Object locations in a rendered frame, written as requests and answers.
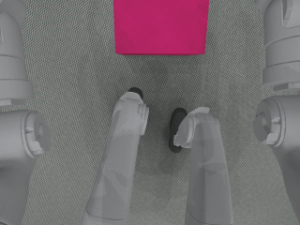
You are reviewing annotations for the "carton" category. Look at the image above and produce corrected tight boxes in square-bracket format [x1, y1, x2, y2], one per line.
[113, 0, 209, 56]

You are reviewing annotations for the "robot right thigh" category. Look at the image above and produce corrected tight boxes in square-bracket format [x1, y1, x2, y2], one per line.
[182, 112, 233, 225]

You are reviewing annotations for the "right robot upper arm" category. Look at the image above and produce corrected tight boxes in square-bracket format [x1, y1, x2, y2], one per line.
[252, 95, 300, 224]

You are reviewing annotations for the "robot thigh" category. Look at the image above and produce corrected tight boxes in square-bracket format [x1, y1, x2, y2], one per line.
[81, 97, 149, 225]
[182, 112, 233, 225]

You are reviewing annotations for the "robot left thigh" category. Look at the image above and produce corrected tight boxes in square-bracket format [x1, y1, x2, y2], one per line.
[81, 97, 149, 225]

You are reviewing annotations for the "left robot upper arm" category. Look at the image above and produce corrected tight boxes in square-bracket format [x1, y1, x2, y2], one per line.
[0, 109, 52, 225]

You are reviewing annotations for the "robot left forearm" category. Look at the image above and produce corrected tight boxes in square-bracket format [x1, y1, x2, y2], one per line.
[0, 0, 35, 112]

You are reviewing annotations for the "robot right forearm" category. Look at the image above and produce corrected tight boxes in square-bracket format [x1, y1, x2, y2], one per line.
[254, 0, 300, 95]

